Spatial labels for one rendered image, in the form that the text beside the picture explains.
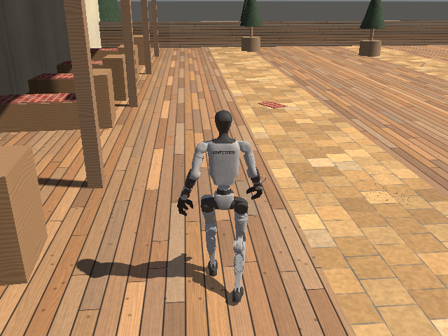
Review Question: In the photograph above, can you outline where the left robot foot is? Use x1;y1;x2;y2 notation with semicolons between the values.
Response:
208;260;218;277

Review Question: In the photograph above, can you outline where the right robot forearm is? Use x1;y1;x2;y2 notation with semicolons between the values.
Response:
251;167;262;190

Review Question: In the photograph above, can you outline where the humanoid robot torso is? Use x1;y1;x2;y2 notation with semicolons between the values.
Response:
207;138;240;210

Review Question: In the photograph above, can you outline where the left robot forearm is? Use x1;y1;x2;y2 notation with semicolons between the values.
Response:
180;169;196;200

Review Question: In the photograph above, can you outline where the right robot upper arm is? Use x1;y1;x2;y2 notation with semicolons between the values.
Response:
238;141;258;178

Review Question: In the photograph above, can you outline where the robot right hand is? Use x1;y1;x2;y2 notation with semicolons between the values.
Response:
246;186;263;200

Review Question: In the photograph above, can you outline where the robot left hand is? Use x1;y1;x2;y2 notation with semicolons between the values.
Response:
177;198;193;216

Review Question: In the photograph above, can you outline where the left robot upper arm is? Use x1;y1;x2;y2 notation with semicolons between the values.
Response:
189;141;209;180

